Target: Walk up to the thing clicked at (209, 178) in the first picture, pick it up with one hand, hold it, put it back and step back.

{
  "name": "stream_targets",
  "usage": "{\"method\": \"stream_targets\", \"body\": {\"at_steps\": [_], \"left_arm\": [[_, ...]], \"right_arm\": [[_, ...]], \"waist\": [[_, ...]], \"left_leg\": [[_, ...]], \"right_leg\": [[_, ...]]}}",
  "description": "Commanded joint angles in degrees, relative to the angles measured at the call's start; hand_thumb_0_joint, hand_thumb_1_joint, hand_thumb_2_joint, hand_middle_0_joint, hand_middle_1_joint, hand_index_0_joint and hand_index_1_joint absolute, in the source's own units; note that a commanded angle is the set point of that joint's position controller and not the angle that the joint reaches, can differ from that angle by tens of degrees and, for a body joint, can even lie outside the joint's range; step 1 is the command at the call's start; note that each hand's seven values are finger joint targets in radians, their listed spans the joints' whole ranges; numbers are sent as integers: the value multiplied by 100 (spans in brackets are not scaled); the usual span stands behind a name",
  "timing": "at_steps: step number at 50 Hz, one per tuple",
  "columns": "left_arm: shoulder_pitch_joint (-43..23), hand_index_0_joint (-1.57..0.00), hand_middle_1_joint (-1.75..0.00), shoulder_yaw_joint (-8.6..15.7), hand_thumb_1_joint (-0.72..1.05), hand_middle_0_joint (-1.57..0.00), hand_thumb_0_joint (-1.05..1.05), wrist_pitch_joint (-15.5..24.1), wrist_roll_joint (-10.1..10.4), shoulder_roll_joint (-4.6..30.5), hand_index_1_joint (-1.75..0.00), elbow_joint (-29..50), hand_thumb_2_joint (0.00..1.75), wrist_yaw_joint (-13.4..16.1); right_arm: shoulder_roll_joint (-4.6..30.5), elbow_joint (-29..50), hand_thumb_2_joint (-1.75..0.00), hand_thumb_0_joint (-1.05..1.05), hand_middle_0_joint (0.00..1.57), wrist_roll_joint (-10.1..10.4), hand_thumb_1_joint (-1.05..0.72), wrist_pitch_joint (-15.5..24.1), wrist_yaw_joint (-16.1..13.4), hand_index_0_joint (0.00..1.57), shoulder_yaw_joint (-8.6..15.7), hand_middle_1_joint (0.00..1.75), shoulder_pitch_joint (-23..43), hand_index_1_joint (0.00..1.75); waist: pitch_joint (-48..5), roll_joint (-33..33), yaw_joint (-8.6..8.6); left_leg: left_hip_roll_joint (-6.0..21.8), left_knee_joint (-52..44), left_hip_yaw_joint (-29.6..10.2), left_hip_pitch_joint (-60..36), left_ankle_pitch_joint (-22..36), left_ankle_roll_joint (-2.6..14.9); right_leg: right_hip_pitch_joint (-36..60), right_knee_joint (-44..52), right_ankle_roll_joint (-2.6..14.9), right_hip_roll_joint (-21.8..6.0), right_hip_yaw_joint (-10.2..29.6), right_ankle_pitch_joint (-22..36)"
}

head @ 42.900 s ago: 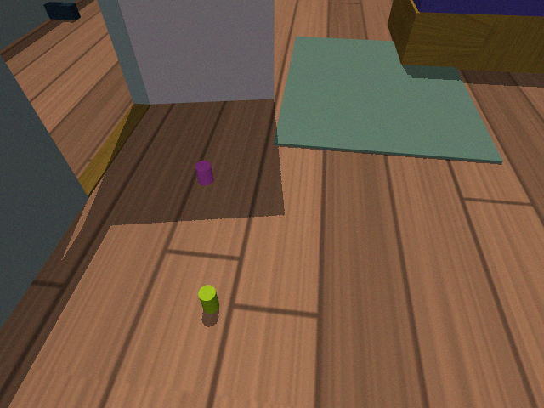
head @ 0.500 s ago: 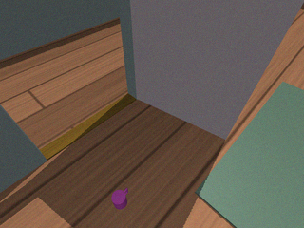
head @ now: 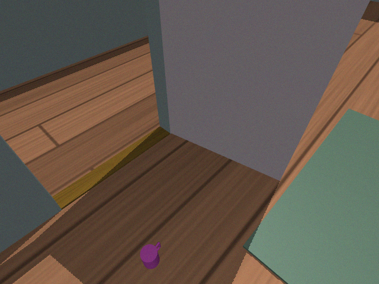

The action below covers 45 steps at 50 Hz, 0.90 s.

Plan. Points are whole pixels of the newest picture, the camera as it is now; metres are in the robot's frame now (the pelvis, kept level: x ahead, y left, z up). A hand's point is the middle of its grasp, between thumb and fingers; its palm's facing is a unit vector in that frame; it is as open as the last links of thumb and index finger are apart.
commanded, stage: stand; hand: left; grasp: from above
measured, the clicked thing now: (152, 253) +0.44 +0.19 -0.73
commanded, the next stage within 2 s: step back in 1.58 s
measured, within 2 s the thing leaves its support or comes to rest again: neither
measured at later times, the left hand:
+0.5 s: hand out of the picture +0.06 +0.23 -0.16, palm faces +0.02 -0.94 -0.33, open 7.4 cm
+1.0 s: hand out of the picture +0.08 +0.24 -0.15, palm faces +0.01 -0.94 -0.33, open 7.4 cm
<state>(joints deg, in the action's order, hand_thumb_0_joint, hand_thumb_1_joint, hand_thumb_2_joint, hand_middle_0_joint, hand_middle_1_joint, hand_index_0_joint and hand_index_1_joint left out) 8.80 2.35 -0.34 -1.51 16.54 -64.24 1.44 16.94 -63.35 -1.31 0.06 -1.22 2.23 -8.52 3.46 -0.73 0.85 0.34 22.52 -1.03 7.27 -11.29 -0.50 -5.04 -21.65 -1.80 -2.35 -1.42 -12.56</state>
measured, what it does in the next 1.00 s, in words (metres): stands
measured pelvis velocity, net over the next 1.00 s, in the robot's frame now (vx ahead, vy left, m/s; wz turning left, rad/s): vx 0.01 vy -0.01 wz -0.01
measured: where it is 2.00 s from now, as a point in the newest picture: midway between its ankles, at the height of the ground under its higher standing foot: outside the picture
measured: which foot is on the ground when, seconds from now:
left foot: down 0.00-1.00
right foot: down 0.00-1.00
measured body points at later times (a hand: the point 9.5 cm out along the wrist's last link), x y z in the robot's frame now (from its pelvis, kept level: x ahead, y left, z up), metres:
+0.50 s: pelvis +0.00 -0.01 +0.00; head +0.00 -0.01 +0.45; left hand +0.06 +0.28 -0.13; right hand +0.06 -0.30 -0.14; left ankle +0.02 +0.12 -0.74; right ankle +0.00 -0.14 -0.74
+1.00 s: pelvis +0.01 -0.01 +0.00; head +0.01 -0.02 +0.45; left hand +0.08 +0.28 -0.13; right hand +0.07 -0.31 -0.14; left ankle +0.02 +0.12 -0.74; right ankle +0.00 -0.14 -0.74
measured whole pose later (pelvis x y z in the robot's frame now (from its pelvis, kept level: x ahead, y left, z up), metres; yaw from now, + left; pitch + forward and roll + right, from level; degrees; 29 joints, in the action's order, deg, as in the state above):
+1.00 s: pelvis +0.01 -0.01 +0.00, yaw -1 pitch -3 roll +0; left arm 5.9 1.8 0.2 -0.6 18.1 -66.2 0.3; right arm 19.0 -65.8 -0.8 0.6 -0.6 0.7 -6.7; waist 3.3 -0.8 0.2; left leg 1.3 18.9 -0.7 6.2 -9.9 -1.4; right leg -4.6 -18.9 -0.9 -1.4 -1.2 -11.5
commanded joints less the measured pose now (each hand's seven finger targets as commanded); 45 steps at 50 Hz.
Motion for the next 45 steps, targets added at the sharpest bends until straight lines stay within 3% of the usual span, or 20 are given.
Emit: {"method": "stream_targets", "body": {"at_steps": [1, 18, 21, 26, 29, 34, 42, 45], "left_arm": [[-166, -20, -30, 188, 90, -20, 0, 148, 7, 1140, -30, 252, 90, 70], [-376, -20, -30, 152, 90, -20, 0, 154, 30, 1246, -30, 140, 90, 20], [-357, -20, -30, 148, 90, -20, 0, 173, 44, 1247, -30, 136, 90, 11], [-405, -20, -30, 147, 90, -20, 0, 151, 52, 1273, -30, 124, 90, 5], [-433, -20, -30, 142, 90, -20, 0, 173, 54, 1293, -30, 137, 90, -6], [-441, -20, -30, 138, 90, -20, 0, 171, 70, 1313, -30, 129, 90, -21], [-444, -20, -30, 134, 90, -20, 0, 185, 75, 1330, -30, 140, 90, -23], [-486, -20, -30, 140, 90, -20, 0, 176, 85, 1355, -30, 135, 90, -21]], "right_arm": [[1042, 278, -90, 0, 20, -10, -90, 147, -38, 20, 151, 30, 217, 30], [1213, 129, -90, 0, 20, 7, -90, 147, -22, 20, 88, 30, 260, 30], [1213, 116, -90, 0, 20, 15, -90, 160, -24, 20, 64, 30, 277, 30], [1237, 97, -90, 0, 20, 14, -90, 157, -21, 20, 60, 30, 339, 30], [1230, 78, -90, 0, 20, 19, -90, 160, -15, 20, 47, 30, 267, 30], [1280, 56, -90, 0, 20, 22, -90, 157, -1, 20, 52, 30, 312, 30], [1328, 75, -90, 0, 20, 32, -90, 192, -3, 20, 47, 30, 389, 30], [1304, 72, -90, 0, 20, 25, -90, 184, -9, 20, 38, 30, 395, 30]], "waist": [[-181, 49, -14], [-245, 158, -58], [-287, 66, -59], [-267, 47, -46], [-305, 83, -79], [-284, 36, -72], [-536, 42, -49], [-464, 128, -63]], "left_leg": [[520, -537, -481, 94, 373, 158], [598, -605, -433, 6, 450, 142], [616, -553, -405, -95, 767, 146], [620, -647, -417, 7, 508, 137], [646, -595, -382, -82, 751, 130], [619, -668, -381, 31, 450, 123], [688, -574, -380, -216, 1151, 142], [682, -589, -369, -227, 1162, 127]], "right_leg": [[-84, 500, 201, -436, 437, 414], [-95, 621, 230, -446, 478, 384], [-64, 591, 219, -474, 508, 727], [-58, 589, 238, -450, 473, 507], [-63, 607, 241, -474, 512, 656], [-49, 636, 250, -461, 512, 475], [77, 527, 255, -495, 480, 1029], [12, 516, 254, -488, 477, 1012]]}}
